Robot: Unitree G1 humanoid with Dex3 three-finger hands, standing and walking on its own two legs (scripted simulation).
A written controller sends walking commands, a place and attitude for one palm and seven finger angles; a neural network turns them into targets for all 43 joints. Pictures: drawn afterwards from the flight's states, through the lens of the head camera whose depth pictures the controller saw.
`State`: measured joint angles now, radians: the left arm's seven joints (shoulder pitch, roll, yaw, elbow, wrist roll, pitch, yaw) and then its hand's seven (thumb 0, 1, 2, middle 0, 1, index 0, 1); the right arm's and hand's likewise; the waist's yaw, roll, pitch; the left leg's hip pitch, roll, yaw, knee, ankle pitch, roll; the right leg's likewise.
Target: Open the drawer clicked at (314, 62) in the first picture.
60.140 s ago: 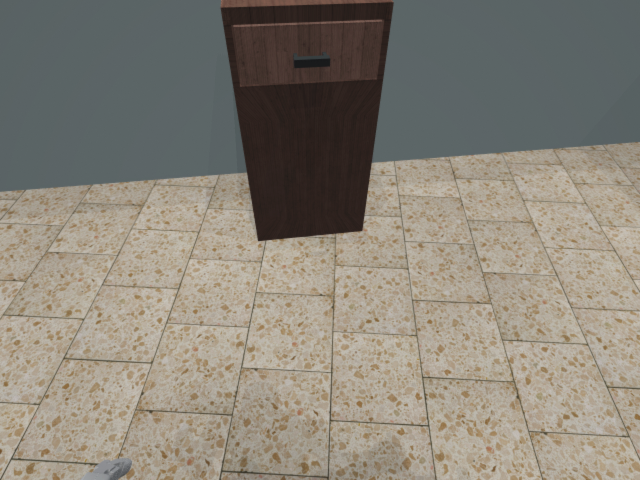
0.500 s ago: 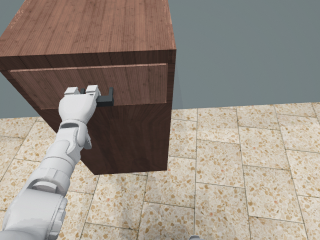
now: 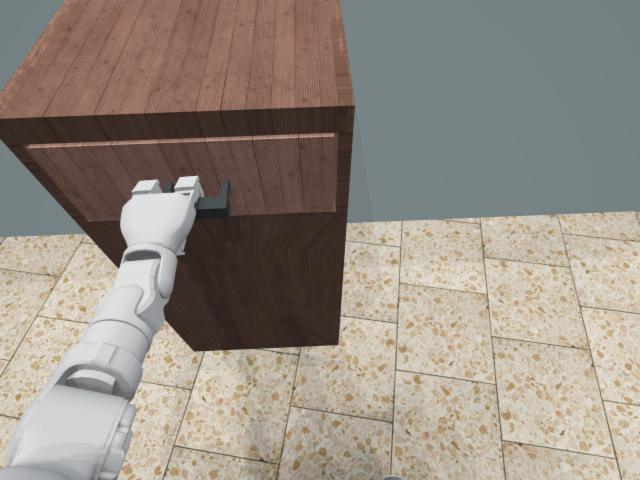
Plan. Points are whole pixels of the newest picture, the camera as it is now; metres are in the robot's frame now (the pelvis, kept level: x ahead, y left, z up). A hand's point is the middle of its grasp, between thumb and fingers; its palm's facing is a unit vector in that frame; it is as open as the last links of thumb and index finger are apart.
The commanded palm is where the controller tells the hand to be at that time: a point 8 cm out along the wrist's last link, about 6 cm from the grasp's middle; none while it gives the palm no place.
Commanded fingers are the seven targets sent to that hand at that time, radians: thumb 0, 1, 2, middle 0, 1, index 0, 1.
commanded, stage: close the thumb around the handle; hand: left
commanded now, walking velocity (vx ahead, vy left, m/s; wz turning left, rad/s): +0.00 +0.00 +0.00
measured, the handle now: (195, 197) +0.49 +0.20 +0.03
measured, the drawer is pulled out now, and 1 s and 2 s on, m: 0.00 0.08 0.20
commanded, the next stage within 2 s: pull the drawer open in 0.12 s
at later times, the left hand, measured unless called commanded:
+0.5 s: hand (173, 249) +0.41 +0.22 +0.01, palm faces -0.03 -0.03 -1.00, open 6.1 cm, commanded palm +0.37 +0.20 +0.06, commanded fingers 0.00 0.90 0.90 -0.40 -1.35 -0.40 -1.35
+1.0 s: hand (166, 294) +0.35 +0.21 +0.01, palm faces +0.00 -0.07 -1.00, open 6.0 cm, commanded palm +0.31 +0.20 +0.06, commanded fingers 0.00 0.90 0.90 -0.40 -1.35 -0.40 -1.35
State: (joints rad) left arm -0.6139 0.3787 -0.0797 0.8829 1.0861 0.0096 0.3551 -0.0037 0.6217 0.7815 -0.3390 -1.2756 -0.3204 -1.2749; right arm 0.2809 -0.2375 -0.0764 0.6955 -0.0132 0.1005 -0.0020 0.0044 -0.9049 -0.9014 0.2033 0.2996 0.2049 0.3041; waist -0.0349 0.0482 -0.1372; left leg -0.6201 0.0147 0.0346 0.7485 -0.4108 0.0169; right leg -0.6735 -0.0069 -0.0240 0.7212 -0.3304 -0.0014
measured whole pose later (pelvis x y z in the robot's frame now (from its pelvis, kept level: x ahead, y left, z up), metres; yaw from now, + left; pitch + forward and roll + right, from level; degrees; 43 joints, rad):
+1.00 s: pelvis +0.01 +0.00 +0.01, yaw +0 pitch +12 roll +0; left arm -0.19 0.31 -0.15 0.41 1.07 0.12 0.34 0.00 0.73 0.83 -0.29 -1.32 -0.32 -1.30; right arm 0.17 -0.23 -0.05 0.63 -0.01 0.10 0.01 0.01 -0.91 -0.90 0.20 0.30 0.20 0.30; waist 0.03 0.05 -0.12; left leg -0.48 0.01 0.04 0.70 -0.42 0.02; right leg -0.55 -0.01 -0.02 0.69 -0.35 0.00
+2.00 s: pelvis +0.01 -0.01 +0.00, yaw -1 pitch +8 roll +0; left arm 0.32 0.30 -0.10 -0.01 1.07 0.07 0.38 0.01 0.74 0.81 -0.28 -1.31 -0.34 -1.28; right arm 0.11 -0.21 -0.02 0.61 -0.03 0.05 0.01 0.01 -0.90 -0.90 0.20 0.30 0.20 0.30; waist 0.06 0.04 -0.10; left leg -0.42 0.02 0.05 0.71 -0.43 0.00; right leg -0.50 0.00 0.00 0.73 -0.37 -0.02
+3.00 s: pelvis -0.01 -0.01 -0.01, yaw -2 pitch +9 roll +1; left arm 0.75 0.32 -0.09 -0.30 1.05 0.02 0.47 0.01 0.74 0.80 -0.28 -1.29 -0.34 -1.29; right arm 0.13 -0.23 -0.01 0.53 -0.05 0.05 0.08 0.01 -0.90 -0.90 0.20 0.30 0.20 0.30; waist 0.07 0.05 -0.12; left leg -0.53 0.03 0.07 0.86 -0.49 0.00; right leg -0.63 0.02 0.02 0.87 -0.41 -0.02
